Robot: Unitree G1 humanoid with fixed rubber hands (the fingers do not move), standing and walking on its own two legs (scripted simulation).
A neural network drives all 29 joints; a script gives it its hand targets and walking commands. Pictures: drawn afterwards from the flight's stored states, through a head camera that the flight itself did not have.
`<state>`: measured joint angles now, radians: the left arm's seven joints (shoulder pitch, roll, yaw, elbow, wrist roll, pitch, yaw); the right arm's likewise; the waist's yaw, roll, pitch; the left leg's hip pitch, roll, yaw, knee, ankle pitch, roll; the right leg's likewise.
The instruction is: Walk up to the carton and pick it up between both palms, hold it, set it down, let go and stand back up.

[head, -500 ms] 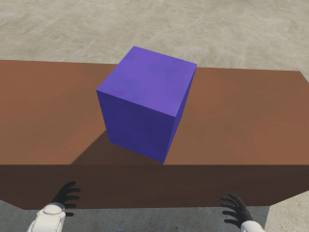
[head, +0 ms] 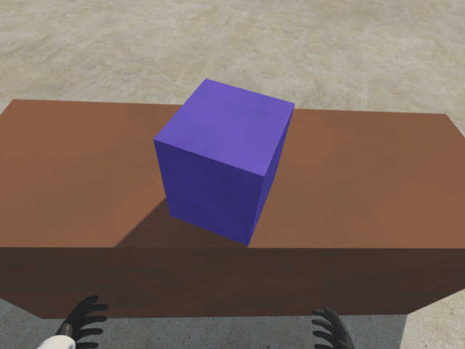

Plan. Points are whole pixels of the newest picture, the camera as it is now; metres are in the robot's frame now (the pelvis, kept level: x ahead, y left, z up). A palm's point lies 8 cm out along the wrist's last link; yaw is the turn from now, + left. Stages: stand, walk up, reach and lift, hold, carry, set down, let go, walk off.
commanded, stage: reach and lift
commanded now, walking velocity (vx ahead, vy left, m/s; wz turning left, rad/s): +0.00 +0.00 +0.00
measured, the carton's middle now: (227, 164) +0.49 +0.02 +0.01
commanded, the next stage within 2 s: none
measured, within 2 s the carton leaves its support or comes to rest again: neither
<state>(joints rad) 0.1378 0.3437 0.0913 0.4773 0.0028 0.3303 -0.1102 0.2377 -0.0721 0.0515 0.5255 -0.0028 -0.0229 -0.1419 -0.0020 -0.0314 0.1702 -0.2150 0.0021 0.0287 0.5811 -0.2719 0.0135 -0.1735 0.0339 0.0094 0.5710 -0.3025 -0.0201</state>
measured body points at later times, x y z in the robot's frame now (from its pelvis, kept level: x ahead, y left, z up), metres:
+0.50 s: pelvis +0.02 +0.03 +0.01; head +0.05 +0.05 +0.45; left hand +0.23 +0.30 -0.07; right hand +0.17 -0.17 -0.06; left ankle +0.03 +0.11 -0.73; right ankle +0.01 -0.11 -0.73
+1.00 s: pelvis +0.04 +0.05 +0.01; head +0.06 +0.08 +0.45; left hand +0.24 +0.30 -0.04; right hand +0.20 -0.14 -0.04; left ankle +0.03 +0.11 -0.73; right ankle +0.01 -0.11 -0.73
